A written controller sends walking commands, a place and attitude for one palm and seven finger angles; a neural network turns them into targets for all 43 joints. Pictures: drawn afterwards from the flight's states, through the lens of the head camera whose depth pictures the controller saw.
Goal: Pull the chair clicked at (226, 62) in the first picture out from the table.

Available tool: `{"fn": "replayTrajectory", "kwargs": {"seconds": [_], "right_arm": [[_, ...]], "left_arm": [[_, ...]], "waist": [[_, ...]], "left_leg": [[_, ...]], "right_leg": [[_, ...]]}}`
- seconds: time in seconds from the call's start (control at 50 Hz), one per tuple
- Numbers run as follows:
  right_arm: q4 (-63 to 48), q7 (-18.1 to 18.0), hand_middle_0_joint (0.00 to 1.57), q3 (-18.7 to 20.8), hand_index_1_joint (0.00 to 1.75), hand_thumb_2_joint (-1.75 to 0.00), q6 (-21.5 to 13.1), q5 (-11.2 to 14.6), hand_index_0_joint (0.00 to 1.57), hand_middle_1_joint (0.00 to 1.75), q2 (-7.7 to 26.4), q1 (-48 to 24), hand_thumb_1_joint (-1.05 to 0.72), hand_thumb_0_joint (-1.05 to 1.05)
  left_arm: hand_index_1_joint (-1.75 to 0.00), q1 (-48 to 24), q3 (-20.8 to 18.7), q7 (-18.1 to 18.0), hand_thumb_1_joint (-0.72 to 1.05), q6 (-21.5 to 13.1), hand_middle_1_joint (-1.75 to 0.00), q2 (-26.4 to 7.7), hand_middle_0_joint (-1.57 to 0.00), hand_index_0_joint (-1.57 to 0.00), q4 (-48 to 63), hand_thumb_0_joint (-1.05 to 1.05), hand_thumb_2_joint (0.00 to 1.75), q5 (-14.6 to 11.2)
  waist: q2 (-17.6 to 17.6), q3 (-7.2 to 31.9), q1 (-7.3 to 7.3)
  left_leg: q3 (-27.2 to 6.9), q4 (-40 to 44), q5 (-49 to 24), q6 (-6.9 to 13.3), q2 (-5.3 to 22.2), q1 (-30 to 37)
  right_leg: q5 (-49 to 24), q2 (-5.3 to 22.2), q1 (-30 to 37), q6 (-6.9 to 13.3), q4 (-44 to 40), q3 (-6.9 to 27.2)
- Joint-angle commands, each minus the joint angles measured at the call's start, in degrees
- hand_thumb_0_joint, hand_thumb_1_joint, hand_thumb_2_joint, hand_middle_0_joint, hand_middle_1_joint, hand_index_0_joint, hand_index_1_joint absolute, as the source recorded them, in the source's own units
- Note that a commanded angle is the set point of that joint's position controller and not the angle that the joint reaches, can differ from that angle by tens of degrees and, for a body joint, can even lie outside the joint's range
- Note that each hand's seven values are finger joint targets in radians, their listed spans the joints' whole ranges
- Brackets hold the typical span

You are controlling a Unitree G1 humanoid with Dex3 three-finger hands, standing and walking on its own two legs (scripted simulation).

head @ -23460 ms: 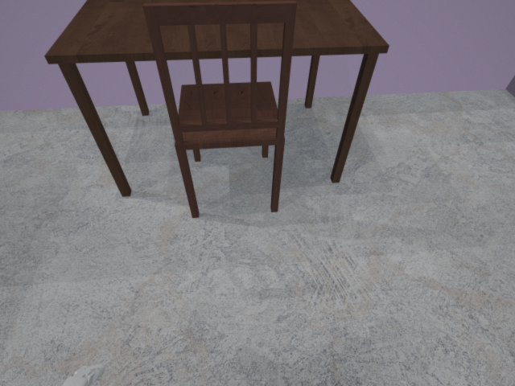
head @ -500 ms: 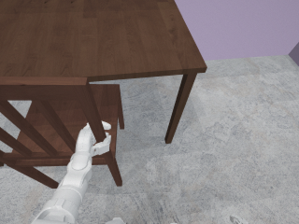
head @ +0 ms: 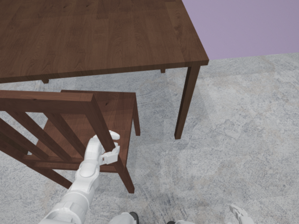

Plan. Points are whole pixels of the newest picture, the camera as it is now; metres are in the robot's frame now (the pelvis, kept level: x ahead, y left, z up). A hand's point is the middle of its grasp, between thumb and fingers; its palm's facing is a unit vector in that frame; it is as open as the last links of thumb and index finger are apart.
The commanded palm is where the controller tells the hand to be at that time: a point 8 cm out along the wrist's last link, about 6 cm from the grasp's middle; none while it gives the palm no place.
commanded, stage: step backward, pulling the chair out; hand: left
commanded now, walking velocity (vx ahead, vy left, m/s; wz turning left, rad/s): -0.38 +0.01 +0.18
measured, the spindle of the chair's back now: (46, 139) +0.36 +0.34 -0.04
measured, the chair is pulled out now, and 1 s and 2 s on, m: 0.13 0.17 0.28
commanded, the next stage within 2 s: none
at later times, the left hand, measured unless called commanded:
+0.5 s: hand (115, 157) +0.31 +0.12 -0.06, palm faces -0.02 -0.98 -0.17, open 6.0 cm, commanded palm +0.29 +0.17 -0.06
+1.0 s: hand (115, 163) +0.29 +0.11 -0.06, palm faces -0.01 -0.99 -0.16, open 6.1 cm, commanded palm +0.26 +0.17 -0.06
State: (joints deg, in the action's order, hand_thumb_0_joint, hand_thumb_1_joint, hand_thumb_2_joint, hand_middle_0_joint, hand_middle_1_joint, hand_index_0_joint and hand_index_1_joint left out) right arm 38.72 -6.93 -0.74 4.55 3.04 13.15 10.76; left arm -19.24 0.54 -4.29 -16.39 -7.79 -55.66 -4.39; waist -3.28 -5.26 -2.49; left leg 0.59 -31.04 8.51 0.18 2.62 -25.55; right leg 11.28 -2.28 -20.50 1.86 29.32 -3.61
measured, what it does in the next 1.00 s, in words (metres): steps on the spot: left foot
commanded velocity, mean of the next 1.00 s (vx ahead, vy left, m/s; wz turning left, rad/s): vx -0.38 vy -0.02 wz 0.12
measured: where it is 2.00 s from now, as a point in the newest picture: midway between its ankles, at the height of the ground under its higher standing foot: outside the picture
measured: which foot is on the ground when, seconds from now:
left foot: down 0.00-0.48, up 0.50-0.60, down 0.62-0.90, up 0.92-1.00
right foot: down 0.00-1.00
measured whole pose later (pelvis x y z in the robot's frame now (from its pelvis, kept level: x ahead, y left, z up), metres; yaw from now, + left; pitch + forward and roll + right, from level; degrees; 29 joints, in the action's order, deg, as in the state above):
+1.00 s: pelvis -0.05 -0.01 +0.00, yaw +5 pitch +3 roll +0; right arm 38.7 -5.8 -0.5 3.3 1.9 12.5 8.8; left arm -24.0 1.8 -4.2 -13.1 -7.6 -52.3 -2.5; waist -1.9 -8.7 -4.1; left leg -4.1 -46.6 25.8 -1.1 -1.6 -25.9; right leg 8.3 -0.3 -24.7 2.3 30.0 -3.8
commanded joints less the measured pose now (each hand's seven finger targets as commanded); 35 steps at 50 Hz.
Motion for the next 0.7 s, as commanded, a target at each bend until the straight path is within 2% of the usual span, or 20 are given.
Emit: {"fn": "replayTrajectory", "kwargs": {"seconds": [0.0, 0.06, 0.1, 0.18, 0.24, 0.32, 0.36, 0.38, 0.4, 0.44, 0.46, 0.48, 0.52, 0.56, 0.58, 0.6, 0.62, 0.64, 0.66, 0.68], "right_arm": [[-5.11, -0.55, 0.2, 2.25, 0.3, -0.9, -3.34, -0.22, 0.2, 0.3, 6.64, 0.42, -0.9, 0.0], [-5.23, -0.92, 0.2, 1.87, 0.3, -0.9, -4.06, -0.53, 0.2, 0.3, 7.25, 0.19, -0.9, 0.0], [-5.76, -1.03, 0.2, 1.69, 0.3, -0.9, -4.22, -0.21, 0.2, 0.3, 7.14, -0.12, -0.9, 0.0], [-6.47, -1.19, 0.2, 1.4, 0.3, -0.9, -4.45, -0.81, 0.2, 0.3, 7.14, -0.71, -0.9, 0.0], [-6.31, -1.06, 0.2, 1.68, 0.3, -0.9, -4.48, -1.65, 0.2, 0.3, 7.1, -0.43, -0.9, 0.0], [-6.04, -0.69, 0.2, 2.11, 0.3, -0.9, -4.88, -1.81, 0.2, 0.3, 7.22, 0.63, -0.9, 0.0], [-6.27, -0.51, 0.2, 2.2, 0.3, -0.9, -4.96, -1.8, 0.2, 0.3, 6.87, -0.34, -0.9, 0.0], [-6.42, -0.48, 0.2, 2.3, 0.3, -0.9, -5.09, -1.78, 0.2, 0.3, 6.7, -0.42, -0.9, 0.0], [-6.3, -0.38, 0.2, 2.51, 0.3, -0.9, -5.24, -1.68, 0.2, 0.3, 6.58, 0.03, -0.9, 0.0], [-5.02, -0.11, 0.2, 2.72, 0.3, -0.9, -5.46, -1.29, 0.2, 0.3, 6.22, 1.56, -0.9, 0.0], [-4.45, -0.07, 0.2, 2.59, 0.3, -0.9, -5.41, -1.39, 0.2, 0.3, 6.33, 0.83, -0.9, 0.0], [-4.42, -0.11, 0.2, 2.35, 0.3, -0.9, -5.46, -1.69, 0.2, 0.3, 6.18, -0.35, -0.9, 0.0], [-4.2, -0.26, 0.2, 1.79, 0.3, -0.9, -5.75, -2.0, 0.2, 0.3, 6.33, -0.58, -0.9, 0.0], [-2.89, -0.65, 0.2, 1.44, 0.3, -0.9, -6.04, -1.85, 0.2, 0.3, 7.04, 0.86, -0.9, 0.0], [-2.46, -0.9, 0.2, 1.57, 0.3, -0.9, -6.04, -1.94, 0.2, 0.3, 8.0, 1.56, -0.9, 0.0], [-2.85, -0.98, 0.2, 1.94, 0.3, -0.9, -5.75, -1.98, 0.2, 0.3, 8.8, 1.65, -0.9, 0.0], [-3.24, -0.91, 0.2, 2.32, 0.3, -0.9, -5.05, -2.05, 0.2, 0.3, 9.39, 1.21, -0.9, 0.0], [-2.85, -0.29, 0.2, 2.25, 0.3, -0.9, -4.58, -1.93, 0.2, 0.3, 8.14, 2.74, -0.9, 0.0], [-3.63, -0.33, 0.2, 1.83, 0.3, -0.9, -4.4, -2.45, 0.2, 0.3, 6.93, 1.91, -0.9, 0.0], [-4.01, -0.29, 0.2, 1.59, 0.3, -0.9, -4.18, -2.67, 0.2, 0.3, 6.27, 1.28, -0.9, 0.0]], "left_arm": [[-1.45, -17.41, 0.0, -2.53, 0.9, -1.98, -1.45, -11.35, -0.5, -0.5, 8.61, 0.0, 0.9, 3.36], [-1.45, -17.57, 1.1, -2.52, 0.9, -2.55, -1.45, -9.88, -0.5, -0.5, 9.17, 0.0, 0.9, 3.41], [-1.45, -17.51, 2.24, -2.23, 0.9, -2.51, -1.45, -8.24, -0.5, -0.5, 9.47, 0.0, 0.9, 3.18], [-1.45, -17.69, 2.91, -2.13, 0.9, -2.19, -1.45, -7.05, -0.5, -0.5, 11.0, 0.0, 0.9, 3.0], [-1.45, -17.01, 2.4, -2.15, 0.9, -1.77, -1.45, -7.19, -0.5, -0.5, 11.82, 0.0, 0.9, 3.41], [-1.45, -16.47, 2.12, -1.7, 0.9, -1.52, -1.45, -7.65, -0.5, -0.5, 12.74, 0.0, 0.9, 3.84], [-1.45, -16.61, 2.67, -1.53, 0.9, -1.42, -1.45, -7.03, -0.5, -0.5, 13.12, 0.0, 0.9, 3.74], [-1.45, -16.51, 2.29, -1.6, 0.9, -1.43, -1.45, -7.57, -0.5, -0.5, 13.36, 0.0, 0.9, 3.7], [-1.45, -16.43, 1.67, -1.81, 0.9, -1.69, -1.45, -8.48, -0.5, -0.5, 13.57, 0.0, 0.9, 3.7], [-1.45, -16.45, 0.91, -2.37, 0.9, -1.82, -1.45, -10.08, -0.5, -0.5, 12.47, 0.0, 0.9, 4.11], [-1.45, -16.95, 0.94, -2.56, 0.9, -1.65, -1.45, -9.85, -0.5, -0.5, 11.59, 0.0, 0.9, 4.16], [-1.45, -17.32, 0.73, -2.57, 0.9, -1.5, -1.45, -9.66, -0.5, -0.5, 11.35, 0.0, 0.9, 4.45], [-1.45, -16.79, 0.3, -2.41, 0.9, -0.94, -1.45, -9.73, -0.5, -0.5, 10.91, 0.0, 0.9, 4.59], [-1.45, -16.85, 0.91, -2.39, 0.9, -0.77, -1.45, -8.61, -0.5, -0.5, 10.18, 0.0, 0.9, 4.25], [-1.45, -17.34, 1.8, -2.34, 0.9, -0.76, -1.45, -7.59, -0.5, -0.5, 10.7, 0.0, 0.9, 4.14], [-1.45, -18.13, 2.41, -2.26, 0.9, -0.97, -1.45, -6.84, -0.5, -0.5, 11.54, 0.0, 0.9, 4.17], [-1.45, -19.3, 2.59, -2.24, 0.9, -0.67, -1.45, -6.97, -0.5, -0.5, 11.25, 0.0, 0.9, 4.25], [-1.45, -19.56, 3.58, -1.81, 0.9, -0.56, -1.45, -5.09, -0.5, -0.5, 11.92, 0.0, 0.9, 4.1], [-1.45, -22.52, 4.84, -1.3, 0.9, -1.0, -1.45, -4.19, -0.5, -0.5, 14.81, 0.0, 0.9, 4.33], [-1.45, -22.84, 5.25, -1.02, 0.9, -0.78, -1.45, -3.71, -0.5, -0.5, 14.67, 0.0, 0.9, 4.53]], "waist": [[4.81, 17.35, 0.16], [1.62, 17.66, 0.14], [1.67, 18.64, 0.43], [-5.54, 18.58, 0.59], [-5.23, 19.38, 0.72], [-2.82, 21.8, 0.46], [-2.83, 19.58, 0.56], [-0.89, 18.6, 0.57], [1.9, 18.34, 0.47], [8.25, 19.3, -0.14], [9.24, 19.06, 0.43], [7.57, 19.2, 1.01], [6.41, 20.05, 0.8], [7.37, 18.57, 0.06], [5.51, 19.28, -0.19], [1.59, 19.69, 0.08], [-1.15, 19.62, 0.54], [1.25, 21.91, 0.61], [-3.43, 23.88, -0.26], [-5.48, 23.6, -0.5]], "left_leg": [[-2.37, -1.43, 6.94, 0.75, 0.44, 13.22], [-6.32, 4.34, 2.4, 1.91, 2.77, 13.19], [-9.18, 7.23, 1.37, 3.25, 4.76, 12.1], [-15.13, 12.87, 6.35, 5.37, 9.08, 9.66], [-17.7, 12.64, 4.29, 6.3, 11.33, 11.07], [-12.96, 7.78, -0.92, 5.07, 9.06, 11.06], [-11.43, 7.61, 5.82, 4.05, 7.91, 6.46], [-10.23, 6.36, 9.76, 3.61, 6.66, 4.81], [-8.19, 3.2, 11.9, 2.59, 4.56, 5.42], [-2.09, -7.92, 10.34, -0.41, -0.78, 10.92], [-2.34, -13.88, 11.23, -1.03, -1.94, 10.67], [-3.62, -17.16, 12.98, -1.04, -2.23, 8.43], [-5.31, -14.32, 12.99, -0.8, -2.14, 5.89], [-6.17, -2.88, 6.73, -0.38, -0.36, 7.68], [-8.35, 4.35, -5.09, 0.72, 1.96, 9.46], [-13.01, 6.34, -17.89, 2.7, 5.75, 11.47], [-15.84, 5.08, -25.95, 4.27, 8.55, 13.42], [-15.39, 3.35, -30.56, 4.95, 9.21, 17.1], [-14.65, 2.54, -36.07, 4.91, 8.96, 19.24], [-14.63, 4.07, -35.71, 4.64, 9.57, 18.49]], "right_leg": [[8.51, 13.75, -0.78, -0.89, -13.76, 11.12], [4.5, 9.34, 0.75, -1.8, -8.66, 7.12], [3.43, 6.72, 2.84, -2.13, -5.24, 6.19], [7.96, 4.27, 3.19, -0.92, 3.38, 5.57], [8.43, 3.74, 2.77, -0.43, 5.0, 5.81], [2.08, 4.85, 6.93, -0.23, 0.28, 6.87], [5.63, 6.14, 7.36, 0.23, -0.91, 7.88], [8.6, 7.26, 6.92, 0.46, -3.21, 9.54], [10.78, 9.42, 5.49, 0.95, -7.12, 11.96], [12.17, 16.63, 0.66, 3.33, -13.8, 16.51], [9.5, 19.21, 0.24, 4.73, -14.72, 16.43], [3.62, 19.99, 2.27, 5.51, -13.84, 15.86], [-9.37, 19.31, 7.47, 5.18, -10.03, 12.74], [-16.64, 16.23, 9.6, 2.93, -4.68, 8.17], [-16.64, 12.22, 9.87, 0.33, -0.84, 5.13], [-16.03, 7.74, 8.09, -1.98, 3.03, 3.69], [-13.8, 5.81, 5.28, -2.59, 5.18, 3.97], [-12.77, 5.12, 4.88, -2.93, 5.08, 4.91], [-13.33, 5.9, 4.94, -2.2, 6.3, 4.59], [-5.64, 5.69, 4.24, -1.86, 8.71, 4.3]]}}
